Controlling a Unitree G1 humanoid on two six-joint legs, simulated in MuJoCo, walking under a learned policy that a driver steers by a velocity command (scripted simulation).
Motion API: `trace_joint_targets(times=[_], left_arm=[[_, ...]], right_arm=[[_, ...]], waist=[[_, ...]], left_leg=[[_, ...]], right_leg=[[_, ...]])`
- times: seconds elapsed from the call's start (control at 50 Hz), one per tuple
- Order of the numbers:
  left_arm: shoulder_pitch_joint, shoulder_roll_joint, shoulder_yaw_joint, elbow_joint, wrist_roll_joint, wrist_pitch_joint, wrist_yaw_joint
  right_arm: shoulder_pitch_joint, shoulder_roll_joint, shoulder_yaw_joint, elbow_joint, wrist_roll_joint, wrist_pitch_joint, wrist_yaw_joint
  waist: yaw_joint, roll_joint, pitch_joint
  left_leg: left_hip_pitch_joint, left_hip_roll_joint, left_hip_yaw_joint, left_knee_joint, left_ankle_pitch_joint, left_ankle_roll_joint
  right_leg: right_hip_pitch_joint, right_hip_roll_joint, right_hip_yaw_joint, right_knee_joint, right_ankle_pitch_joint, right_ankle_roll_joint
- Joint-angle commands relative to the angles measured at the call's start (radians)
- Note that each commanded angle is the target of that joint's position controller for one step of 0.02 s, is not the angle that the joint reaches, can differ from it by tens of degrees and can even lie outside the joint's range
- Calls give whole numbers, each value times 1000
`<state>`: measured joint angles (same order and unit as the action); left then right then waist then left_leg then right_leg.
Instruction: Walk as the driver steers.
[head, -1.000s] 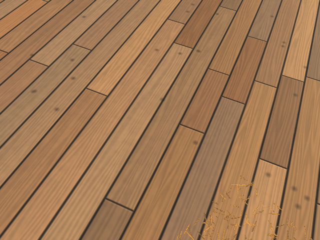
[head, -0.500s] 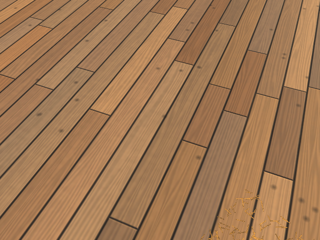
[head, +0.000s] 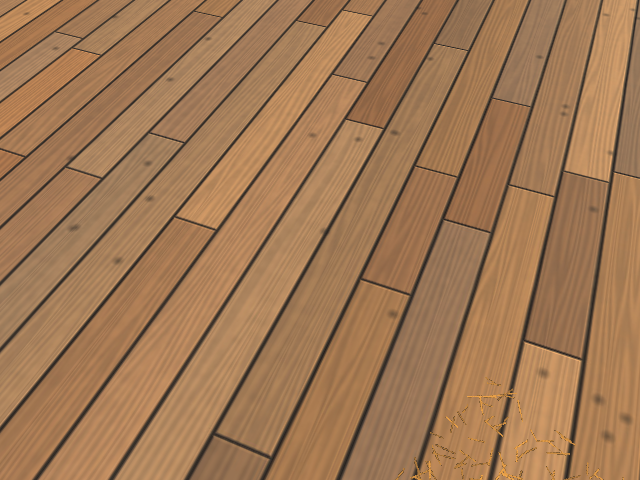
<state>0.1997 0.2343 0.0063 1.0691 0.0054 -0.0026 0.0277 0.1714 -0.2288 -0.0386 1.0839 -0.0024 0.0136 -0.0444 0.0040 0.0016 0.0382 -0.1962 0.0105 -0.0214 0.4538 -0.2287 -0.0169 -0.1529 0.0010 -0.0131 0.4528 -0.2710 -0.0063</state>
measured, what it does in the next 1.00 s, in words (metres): walks ahead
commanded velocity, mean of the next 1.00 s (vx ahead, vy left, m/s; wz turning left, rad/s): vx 0.23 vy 0.00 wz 0.00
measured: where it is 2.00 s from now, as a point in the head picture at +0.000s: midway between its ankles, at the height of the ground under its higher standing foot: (341, 346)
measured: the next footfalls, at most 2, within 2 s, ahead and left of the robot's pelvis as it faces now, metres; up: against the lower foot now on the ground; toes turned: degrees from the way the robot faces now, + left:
right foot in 1.04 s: +0.45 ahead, -0.10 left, +0.00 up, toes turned -3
left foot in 1.58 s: +0.77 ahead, +0.14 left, +0.00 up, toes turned -1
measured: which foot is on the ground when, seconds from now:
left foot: down 0.00-1.00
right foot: down 0.00-0.58, up 0.60-1.00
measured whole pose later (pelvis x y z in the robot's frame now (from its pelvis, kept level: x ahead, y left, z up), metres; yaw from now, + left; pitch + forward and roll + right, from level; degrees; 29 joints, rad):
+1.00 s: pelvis +0.23 +0.02 -0.02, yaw +0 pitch +2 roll +0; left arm -0.07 0.23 0.03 0.85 -0.03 -0.09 -0.05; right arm 0.51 -0.20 -0.02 1.11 0.01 -0.08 -0.02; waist -0.09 -0.02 0.03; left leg 0.20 -0.01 0.04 0.15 -0.39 0.01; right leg -0.60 -0.03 -0.05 0.55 -0.02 -0.07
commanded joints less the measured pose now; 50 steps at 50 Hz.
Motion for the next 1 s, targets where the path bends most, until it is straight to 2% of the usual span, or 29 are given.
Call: trace_joint_targets(times=[0.02, 0.32, 0.34, 0.36, 0.4, 0.42, 0.44, 0.46, 0.48, 0.5, 0.52, 0.54, 0.56, 0.58, 0.6, 0.62, 0.64, 0.66, 0.68, 0.7, 0.72, 0.74, 0.78, 0.82, 0.86, 0.9, 0.94, 0.98, 1.0], left_arm=[[28, 107, 17, -23, 0, -7, 4], [90, 83, 12, -5, -2, -7, 7], [110, 75, 11, 6, -3, -6, 9], [116, 88, 17, 7, -9, -3, 12], [122, 132, 33, -8, -20, -3, 18], [152, 153, 42, -8, -25, -10, 17], [183, 183, 54, -5, -30, -19, 15], [191, 194, 62, -6, -31, -28, 15], [177, 181, 62, -17, -25, -37, 13], [150, 175, 62, -32, -26, -44, 9], [113, 168, 61, -48, -36, -47, 5], [63, 165, 61, -66, -46, -45, 2], [53, 163, 62, -75, -47, -42, -2], [39, 143, 56, -87, -43, -46, -5], [20, 71, 35, -107, -29, -57, -11], [9, 48, 33, -145, -34, -76, -7], [4, 81, 41, -146, -53, -90, -12], [9, 86, 42, -142, -61, -101, -22], [10, 92, 46, -136, -52, -109, -26], [-9, 111, 57, -138, -40, -113, -28], [-19, 114, 63, -139, -33, -112, -35], [-22, 97, 62, -138, -32, -107, -41], [-77, 63, 54, -161, -28, -95, -47], [-188, 37, 41, -209, -27, -92, -48], [-274, 28, 31, -242, -31, -92, -54], [-323, 40, 29, -264, -36, -92, -62], [-351, 55, 31, -286, -39, -96, -72], [-314, 88, 45, -288, -37, -102, -79], [-249, 115, 59, -275, -37, -102, -78]], right_arm=[[13, -107, -15, -15, 0, -7, -3], [46, -88, -2, 29, 2, -8, -6], [65, -76, 1, 40, 2, -7, -6], [71, -77, -1, 43, 7, -5, -8], [54, -84, -5, 27, 11, -14, -8], [29, -68, -2, 10, 10, -27, -3], [16, -43, 4, -3, 11, -45, 6], [3, -40, 4, -14, 15, -61, 15], [-3, -47, 1, -22, 22, -73, 25], [4, -43, 2, -28, 30, -83, 32], [25, -43, 1, -27, 35, -92, 37], [85, -43, -4, -2, 36, -100, 38], [164, -51, -15, 40, 30, -101, 37], [257, -70, -26, 72, 22, -98, 37], [394, -145, -46, 90, 22, -99, 32], [478, -221, -56, 95, 17, -111, 45], [392, -158, -33, 74, 8, -128, 47], [316, -112, -20, 43, 10, -139, 49], [265, -104, -13, 23, 10, -142, 56], [241, -91, -6, 11, 10, -139, 61], [251, -59, 5, 10, 5, -131, 60], [277, -53, 9, 13, 1, -124, 56], [311, -76, 8, 13, -2, -114, 41], [305, -101, 7, -1, -5, -108, 29], [329, -123, 3, -5, -2, -106, 21], [361, -131, -3, 3, 7, -106, 19], [366, -132, -10, 8, 17, -103, 17], [341, -149, -20, -1, 15, -96, 16], [327, -163, -26, -7, 11, -89, 16]], waist=[[-1, -2, -12], [-3, -1, 1], [-4, -6, -22], [-2, -19, -8], [9, -64, 68], [24, -106, 97], [33, -168, 103], [36, -185, 122], [26, -169, 132], [8, -163, 137], [-16, -148, 133], [-56, -128, 116], [-80, -99, 84], [-107, -40, 49], [-148, 185, -8], [-155, 324, -28], [-103, 174, 36], [-71, 113, 75], [-49, 81, 79], [-40, 68, 87], [-38, 78, 75], [-39, 95, 61], [-46, 82, 64], [-60, 65, 93], [-81, 79, 106], [-85, 89, 123], [-69, 89, 130], [-22, 100, 81], [19, 124, 20]], left_leg=[[35, 20, -16, -57, 145, 22], [18, 17, -8, -57, 129, 20], [26, 3, 7, -53, 37, 21], [2, -22, 34, -23, -109, 27], [-124, -48, 60, 59, -340, 45], [-195, -48, 69, 128, -324, 50], [-240, -42, 88, 236, -245, 49], [-266, -3, 59, 323, -203, 61], [-296, 22, 38, 371, -233, 75], [-302, 41, 26, 343, -272, 91], [-245, 47, 30, 238, -264, 106], [-94, 22, 69, 81, -181, 113], [72, -31, 109, 6, -60, 95], [199, -6, 47, -19, -35, 91], [338, 190, -264, -161, -169, 157], [390, 369, -646, -293, -276, 286], [340, 395, -654, -289, -318, 301], [312, 353, -538, -288, -291, 266], [292, 309, -433, -298, -209, 231], [278, 278, -342, -304, -69, 203], [259, 236, -251, -305, 61, 179], [251, 213, -193, -305, 164, 173], [232, 196, -128, -315, 288, 185], [169, 178, -82, -341, 307, 188], [130, 171, -52, -368, 289, 187], [149, 193, -42, -381, 292, 192], [219, 223, -32, -358, 347, 183], [294, 243, -13, -273, 570, 163], [321, 247, -4, -188, 763, 152]], right_leg=[[-61, -35, 34, -93, 122, -14], [-68, -28, 31, -92, 116, -16], [-59, -20, 25, -100, 14, -20], [-74, -14, 30, -105, -154, -35], [-128, -70, 124, -153, -470, -91], [-119, -139, 223, -202, -552, -131], [-94, -235, 353, -266, -600, -182], [-109, -311, 452, -307, -585, -227], [-106, -336, 478, -318, -542, -241], [-99, -336, 461, -307, -494, -232], [-112, -307, 399, -284, -432, -202], [-173, -245, 298, -243, -363, -163], [-239, -177, 214, -170, -290, -137], [-308, -122, 138, -35, -184, -108], [-450, -11, -11, 314, -118, -43], [-623, 61, 4, 571, -289, -29], [-703, -10, 93, 735, -259, -49], [-744, -54, 111, 773, -144, -72], [-743, -87, 91, 754, -52, -81], [-730, -109, 80, 703, 15, -79], [-685, -122, 62, 660, 57, -72], [-655, -121, 39, 629, 85, -59], [-649, -115, 5, 547, 133, -28], [-608, -96, -18, 379, 201, -9], [-532, -65, -50, 241, 270, -5], [-497, -51, -55, 168, 297, -17], [-493, -50, -37, 111, 295, -45], [-414, -24, -41, 81, 256, -79], [-319, 6, -57, 95, 226, -96]])
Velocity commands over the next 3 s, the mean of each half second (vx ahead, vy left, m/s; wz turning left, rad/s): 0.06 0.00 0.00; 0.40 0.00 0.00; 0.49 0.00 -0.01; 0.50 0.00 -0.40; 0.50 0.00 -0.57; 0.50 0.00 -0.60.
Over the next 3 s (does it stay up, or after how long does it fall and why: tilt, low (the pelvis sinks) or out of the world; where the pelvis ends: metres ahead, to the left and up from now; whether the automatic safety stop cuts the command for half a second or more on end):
stays up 1.30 -0.24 0.00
